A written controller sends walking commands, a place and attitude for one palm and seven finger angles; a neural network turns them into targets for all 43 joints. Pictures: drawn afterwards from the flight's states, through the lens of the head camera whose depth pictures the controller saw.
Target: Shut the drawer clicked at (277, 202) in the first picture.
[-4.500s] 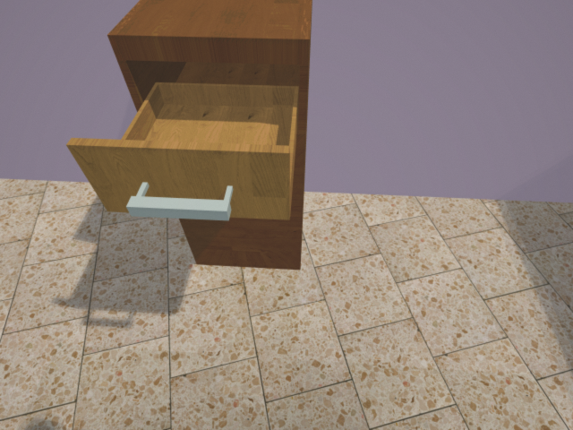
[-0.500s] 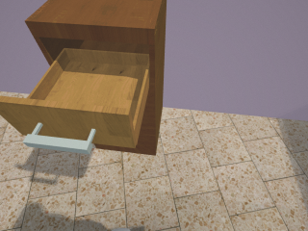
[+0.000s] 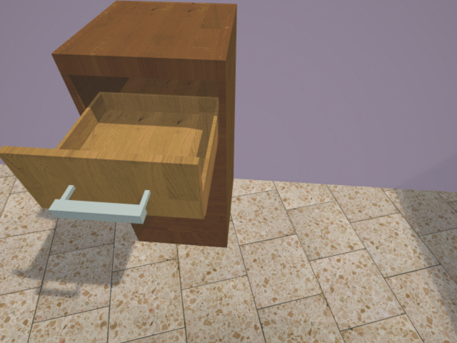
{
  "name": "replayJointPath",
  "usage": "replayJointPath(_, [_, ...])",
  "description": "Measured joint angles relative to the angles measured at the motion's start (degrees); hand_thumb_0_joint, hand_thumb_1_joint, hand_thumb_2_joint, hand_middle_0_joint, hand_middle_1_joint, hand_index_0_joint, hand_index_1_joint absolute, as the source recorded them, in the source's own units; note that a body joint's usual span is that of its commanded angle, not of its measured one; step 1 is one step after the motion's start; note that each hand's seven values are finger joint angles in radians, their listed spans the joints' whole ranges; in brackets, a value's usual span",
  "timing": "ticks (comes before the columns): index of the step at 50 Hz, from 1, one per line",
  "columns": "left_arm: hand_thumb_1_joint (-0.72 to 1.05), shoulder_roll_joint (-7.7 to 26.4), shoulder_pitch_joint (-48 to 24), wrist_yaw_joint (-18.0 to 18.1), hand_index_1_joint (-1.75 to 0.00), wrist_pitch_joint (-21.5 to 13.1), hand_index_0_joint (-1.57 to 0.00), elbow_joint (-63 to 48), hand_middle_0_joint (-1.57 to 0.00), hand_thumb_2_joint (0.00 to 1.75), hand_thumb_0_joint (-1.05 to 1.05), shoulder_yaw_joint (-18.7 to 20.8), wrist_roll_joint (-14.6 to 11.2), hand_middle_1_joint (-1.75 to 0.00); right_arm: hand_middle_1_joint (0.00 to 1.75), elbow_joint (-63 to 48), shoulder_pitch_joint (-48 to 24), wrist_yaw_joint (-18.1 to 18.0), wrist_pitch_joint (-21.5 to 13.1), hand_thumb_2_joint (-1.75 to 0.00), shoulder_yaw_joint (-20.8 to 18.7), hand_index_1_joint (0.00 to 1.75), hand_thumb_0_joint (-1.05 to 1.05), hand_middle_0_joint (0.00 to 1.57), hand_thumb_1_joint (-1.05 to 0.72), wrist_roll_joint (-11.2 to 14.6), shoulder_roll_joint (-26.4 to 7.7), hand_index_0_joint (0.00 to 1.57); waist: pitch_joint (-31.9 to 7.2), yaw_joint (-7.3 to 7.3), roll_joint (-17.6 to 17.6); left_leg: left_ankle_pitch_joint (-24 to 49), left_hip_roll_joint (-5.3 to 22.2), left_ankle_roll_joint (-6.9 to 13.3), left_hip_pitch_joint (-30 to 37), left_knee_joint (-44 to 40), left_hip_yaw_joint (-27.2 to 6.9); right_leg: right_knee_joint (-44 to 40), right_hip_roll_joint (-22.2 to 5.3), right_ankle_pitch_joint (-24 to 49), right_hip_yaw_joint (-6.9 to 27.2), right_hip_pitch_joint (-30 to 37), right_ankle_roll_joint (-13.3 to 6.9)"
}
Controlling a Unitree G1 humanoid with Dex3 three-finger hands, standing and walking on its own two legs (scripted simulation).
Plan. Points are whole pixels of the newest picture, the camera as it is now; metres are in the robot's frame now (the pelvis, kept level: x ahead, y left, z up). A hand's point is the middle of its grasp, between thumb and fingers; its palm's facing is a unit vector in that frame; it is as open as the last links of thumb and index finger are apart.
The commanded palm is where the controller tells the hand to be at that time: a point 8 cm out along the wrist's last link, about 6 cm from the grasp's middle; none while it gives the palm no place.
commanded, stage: come to a stop and stand still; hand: left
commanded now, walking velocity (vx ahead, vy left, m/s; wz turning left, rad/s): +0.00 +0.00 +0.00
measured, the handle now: (103, 201) +0.37 +0.28 +0.03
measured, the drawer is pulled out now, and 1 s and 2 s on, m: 0.30 0.30 0.30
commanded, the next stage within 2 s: look again from close up in 0.32 s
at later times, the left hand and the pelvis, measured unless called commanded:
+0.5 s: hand out of the picture -0.03 +0.17 -0.16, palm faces +0.01 -0.98 -0.19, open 7.3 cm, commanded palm none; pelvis +0.00 +0.00 +0.01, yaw -1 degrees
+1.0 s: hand out of the picture +0.04 +0.17 -0.16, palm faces -0.01 -0.98 -0.21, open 7.3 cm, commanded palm none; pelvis +0.02 -0.01 +0.02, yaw -1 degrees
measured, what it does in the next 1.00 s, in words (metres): stands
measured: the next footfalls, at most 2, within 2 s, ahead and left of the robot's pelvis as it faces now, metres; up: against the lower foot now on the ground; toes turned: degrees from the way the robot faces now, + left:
left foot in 1.88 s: +0.12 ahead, +0.23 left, +0.00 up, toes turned -1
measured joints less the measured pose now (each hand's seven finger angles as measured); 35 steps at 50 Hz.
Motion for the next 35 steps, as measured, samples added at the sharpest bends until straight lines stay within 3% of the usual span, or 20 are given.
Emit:
replayJointPath(7, [0.91, -0.7, 3.3, -0.7, -0.3, 0.3, -0.21, 1.1, -0.2, 0.9, 0.0, -0.3, 0.1, -0.3, 0.3, 1.1, 2.5, 0.2, -0.3, -0.9, 0.1, 0.29, 0.0, 0.2, -0.92, -0.3, -0.4, 0.2, -1.6, -0.48, -0.3, 2.9, -0.3, 0.2, -1.1, -3.3, 0.0, -2.3, 0.0, 2.1, 0.2, -1.6, -0.1])
replayJointPath(17, [0.91, -1.2, 7.1, -0.8, -0.3, -0.6, -0.2, 5.4, -0.2, 0.9, 0.0, -0.4, -0.1, -0.3, 0.3, 5.4, 4.7, 0.0, -0.9, -0.9, 0.6, 0.29, 0.0, 0.2, -0.91, 0.1, -0.2, 0.19, -1.1, 0.17, -0.8, 4.4, -0.1, -0.1, -0.5, -6.4, -0.3, -5.7, 0.3, 4.2, 0.2, -0.9, 0.1])
replayJointPath(35, [0.91, -2.7, 4.9, -0.5, -0.3, -2.1, -0.2, 8.9, -0.2, 0.9, 0.0, -1.4, -0.3, -0.3, 0.3, 8.8, -0.5, -0.5, -2.6, -0.9, 1.2, 0.29, 0.01, 0.2, -0.92, 0.8, 0.4, 0.2, -0.4, 0.88, -1.2, 4.1, 0.2, -0.5, 3.6, -9.2, 0.7, -8.8, 0.6, 4.3, 1.1, 2.8, 0.2])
